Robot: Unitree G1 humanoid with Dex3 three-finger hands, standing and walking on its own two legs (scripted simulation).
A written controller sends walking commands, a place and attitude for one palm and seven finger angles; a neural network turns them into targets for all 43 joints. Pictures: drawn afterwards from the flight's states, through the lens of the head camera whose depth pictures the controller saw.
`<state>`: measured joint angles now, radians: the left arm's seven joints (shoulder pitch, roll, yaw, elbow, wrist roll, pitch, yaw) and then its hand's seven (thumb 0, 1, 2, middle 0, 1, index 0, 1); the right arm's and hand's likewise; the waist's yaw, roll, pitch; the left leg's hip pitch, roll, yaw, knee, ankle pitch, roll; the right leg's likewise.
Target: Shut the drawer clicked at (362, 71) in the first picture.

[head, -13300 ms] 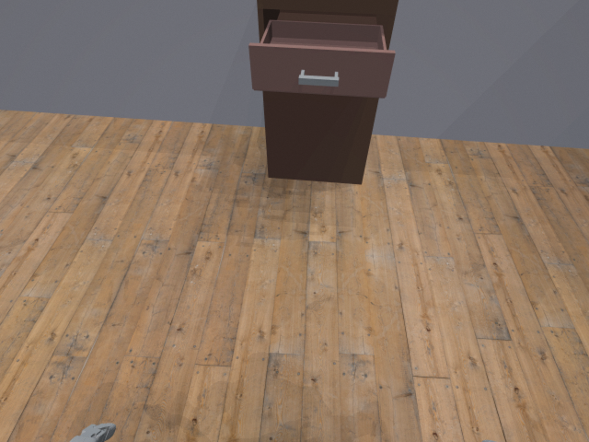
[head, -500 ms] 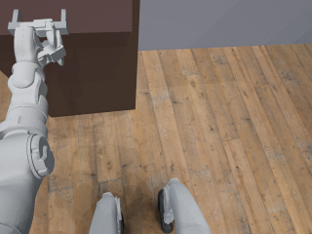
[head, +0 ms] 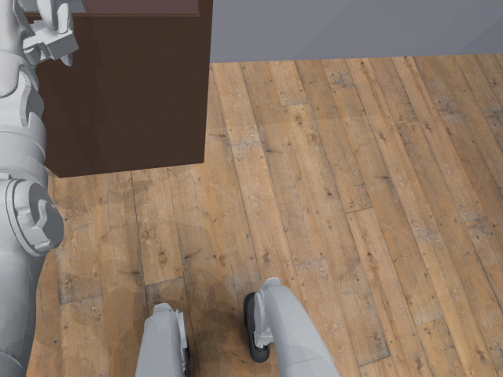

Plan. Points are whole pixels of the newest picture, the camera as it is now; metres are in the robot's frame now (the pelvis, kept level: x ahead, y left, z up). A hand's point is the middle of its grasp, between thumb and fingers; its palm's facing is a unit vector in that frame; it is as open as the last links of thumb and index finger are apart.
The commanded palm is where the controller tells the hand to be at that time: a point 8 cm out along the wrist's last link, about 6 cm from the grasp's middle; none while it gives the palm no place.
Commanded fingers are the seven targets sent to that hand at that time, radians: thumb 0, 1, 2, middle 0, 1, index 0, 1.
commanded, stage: push the drawer shut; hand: left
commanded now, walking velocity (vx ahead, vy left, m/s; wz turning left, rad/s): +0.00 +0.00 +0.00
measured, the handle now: out of the picture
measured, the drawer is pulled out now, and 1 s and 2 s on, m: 0.00 0.00 0.00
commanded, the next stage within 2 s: pull the fist back off the drawer in 0.08 s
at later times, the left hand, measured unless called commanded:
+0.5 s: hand (61, 29) +0.59 +0.17 +0.07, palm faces +0.02 -1.00 -0.06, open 3.2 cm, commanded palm +0.59 +0.19 +0.08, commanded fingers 0.00 0.90 0.90 -1.40 -1.60 -1.40 -1.60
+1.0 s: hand (73, 36) +0.58 +0.16 +0.07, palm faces +0.04 -1.00 -0.06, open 3.3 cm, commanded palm +0.54 +0.20 +0.08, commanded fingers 0.00 0.90 0.90 -1.40 -1.60 -1.40 -1.60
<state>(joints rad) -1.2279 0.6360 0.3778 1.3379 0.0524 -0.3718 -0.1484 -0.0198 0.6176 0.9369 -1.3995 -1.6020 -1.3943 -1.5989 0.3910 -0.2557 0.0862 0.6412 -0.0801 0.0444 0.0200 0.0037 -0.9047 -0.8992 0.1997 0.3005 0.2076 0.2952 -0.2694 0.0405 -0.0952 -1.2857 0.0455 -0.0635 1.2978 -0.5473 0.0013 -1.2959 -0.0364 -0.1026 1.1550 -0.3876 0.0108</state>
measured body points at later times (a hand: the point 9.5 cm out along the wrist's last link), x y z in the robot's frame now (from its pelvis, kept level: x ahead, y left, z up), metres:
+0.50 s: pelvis -0.02 +0.00 -0.01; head +0.19 +0.04 +0.39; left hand +0.58 +0.23 +0.08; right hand -0.06 -0.25 -0.10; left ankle +0.02 +0.11 -0.62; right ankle +0.07 -0.14 -0.62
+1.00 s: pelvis +0.03 +0.00 +0.02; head +0.20 +0.02 +0.43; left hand +0.57 +0.22 +0.08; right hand +0.02 -0.25 -0.09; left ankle +0.02 +0.11 -0.62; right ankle +0.07 -0.14 -0.62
